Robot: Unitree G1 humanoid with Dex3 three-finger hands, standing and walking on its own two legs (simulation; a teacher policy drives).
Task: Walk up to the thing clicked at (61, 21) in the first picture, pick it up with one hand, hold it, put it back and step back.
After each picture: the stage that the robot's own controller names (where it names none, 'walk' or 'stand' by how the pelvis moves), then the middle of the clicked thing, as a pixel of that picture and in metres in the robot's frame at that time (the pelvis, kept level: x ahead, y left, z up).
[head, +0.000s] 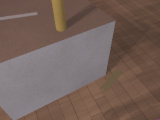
stand; (59, 11) +0.91 +0.16 -0.01
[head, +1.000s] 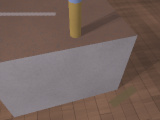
walk; (75, 16) +0.82 +0.10 +0.00
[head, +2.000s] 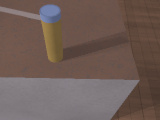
walk; (53, 37) +0.53 +0.19 +0.03
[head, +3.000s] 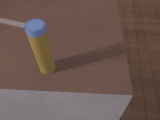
stand; (42, 50) +0.50 +0.19 +0.03
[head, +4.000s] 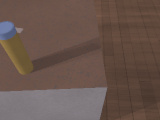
stand; (16, 51) +0.51 +0.30 +0.01
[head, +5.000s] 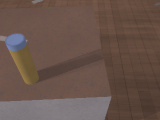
stand; (24, 61) +0.49 +0.28 -0.01
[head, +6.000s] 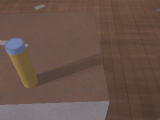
stand; (23, 65) +0.49 +0.28 -0.01
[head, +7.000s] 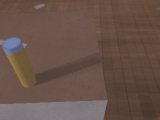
stand; (21, 65) +0.49 +0.29 -0.01
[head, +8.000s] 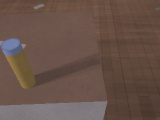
stand; (20, 66) +0.49 +0.30 -0.01
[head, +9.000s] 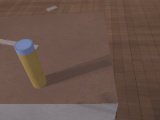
rise first; (32, 66) +0.48 +0.28 -0.01
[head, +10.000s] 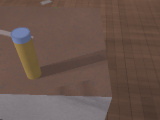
go down; (28, 56) +0.52 +0.27 +0.00
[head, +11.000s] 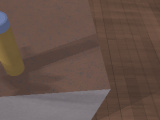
go down; (6, 48) +0.47 +0.26 +0.04
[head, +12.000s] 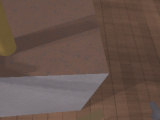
close in; out of the picture +0.51 +0.26 +0.07
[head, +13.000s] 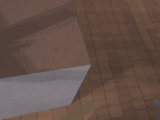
close; out of the picture +0.52 +0.29 +0.10
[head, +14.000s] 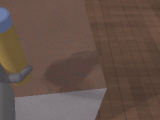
lift; (10, 52) +0.41 +0.21 +0.13
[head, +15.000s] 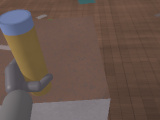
hold; (30, 59) +0.33 +0.16 +0.21
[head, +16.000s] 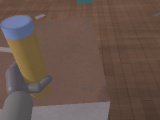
hold; (30, 61) +0.34 +0.17 +0.19
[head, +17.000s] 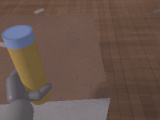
hold; (30, 69) +0.33 +0.17 +0.15
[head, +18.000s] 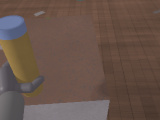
crouch; (23, 61) +0.35 +0.19 +0.18
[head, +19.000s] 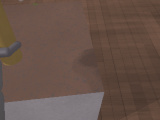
crouch; out of the picture +0.47 +0.25 +0.19
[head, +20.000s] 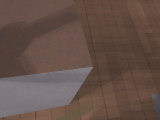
lower; out of the picture +0.51 +0.28 +0.08
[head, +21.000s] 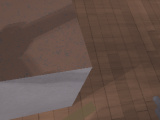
lower; out of the picture +0.51 +0.27 +0.09
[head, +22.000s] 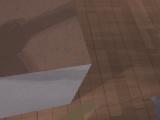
lower; out of the picture +0.52 +0.27 +0.09
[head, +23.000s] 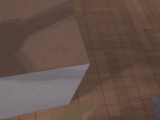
lower; out of the picture +0.52 +0.28 +0.09
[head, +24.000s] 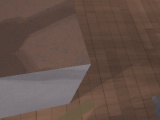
loosen; out of the picture +0.52 +0.28 +0.09
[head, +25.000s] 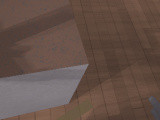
withdraw; out of the picture +0.51 +0.28 +0.09
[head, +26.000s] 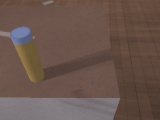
sink last; (30, 57) +0.48 +0.26 +0.04
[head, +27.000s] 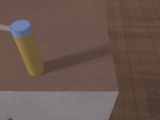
stand; (29, 51) +0.50 +0.26 +0.04
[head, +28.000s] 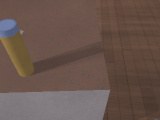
stand; (17, 51) +0.50 +0.28 +0.05
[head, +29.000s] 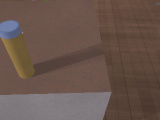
stand; (18, 52) +0.49 +0.27 +0.05
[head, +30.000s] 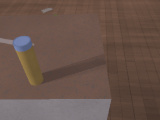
stand; (30, 62) +0.51 +0.27 -0.01
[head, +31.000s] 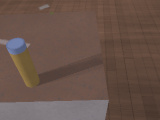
stand; (25, 65) +0.50 +0.28 -0.01
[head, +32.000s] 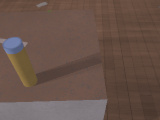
stand; (22, 64) +0.49 +0.29 -0.01
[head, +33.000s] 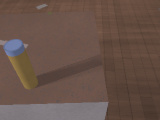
walk; (23, 66) +0.48 +0.29 -0.01
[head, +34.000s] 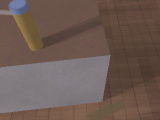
walk; (28, 27) +0.63 +0.28 +0.00
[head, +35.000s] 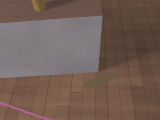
walk; out of the picture +0.91 +0.28 +0.01
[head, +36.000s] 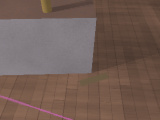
stand; out of the picture +1.13 +0.29 +0.01
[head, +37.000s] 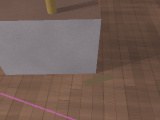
stand; out of the picture +1.12 +0.26 -0.01
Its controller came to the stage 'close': yes
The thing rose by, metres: 0.21
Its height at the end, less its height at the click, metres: +0.00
